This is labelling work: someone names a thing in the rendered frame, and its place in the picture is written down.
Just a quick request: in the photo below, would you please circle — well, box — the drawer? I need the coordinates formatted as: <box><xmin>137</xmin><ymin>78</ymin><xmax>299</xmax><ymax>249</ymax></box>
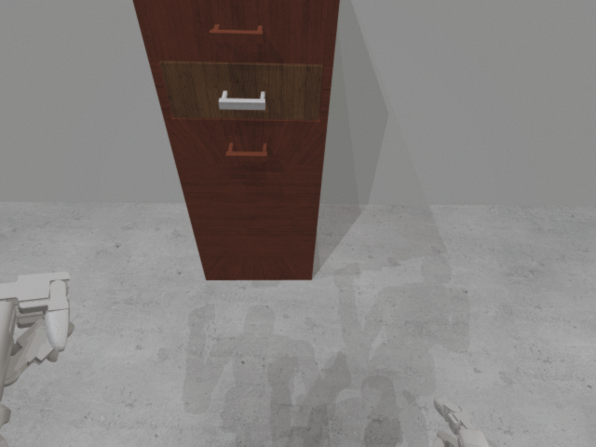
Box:
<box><xmin>160</xmin><ymin>61</ymin><xmax>323</xmax><ymax>120</ymax></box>

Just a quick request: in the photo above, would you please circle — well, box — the right robot hand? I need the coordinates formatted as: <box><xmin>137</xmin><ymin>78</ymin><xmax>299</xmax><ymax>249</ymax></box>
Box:
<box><xmin>433</xmin><ymin>397</ymin><xmax>491</xmax><ymax>447</ymax></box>

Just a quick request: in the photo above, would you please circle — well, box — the left robot hand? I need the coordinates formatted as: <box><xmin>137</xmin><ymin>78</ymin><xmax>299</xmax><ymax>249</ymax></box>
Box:
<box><xmin>0</xmin><ymin>272</ymin><xmax>75</xmax><ymax>402</ymax></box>

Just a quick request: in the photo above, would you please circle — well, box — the handle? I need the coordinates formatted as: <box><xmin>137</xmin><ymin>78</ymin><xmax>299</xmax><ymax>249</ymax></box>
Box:
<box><xmin>209</xmin><ymin>30</ymin><xmax>264</xmax><ymax>44</ymax></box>
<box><xmin>219</xmin><ymin>91</ymin><xmax>265</xmax><ymax>110</ymax></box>
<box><xmin>225</xmin><ymin>151</ymin><xmax>267</xmax><ymax>162</ymax></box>

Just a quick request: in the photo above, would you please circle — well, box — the cabinet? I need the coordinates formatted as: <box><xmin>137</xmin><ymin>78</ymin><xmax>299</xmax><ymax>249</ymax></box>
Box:
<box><xmin>133</xmin><ymin>0</ymin><xmax>340</xmax><ymax>280</ymax></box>

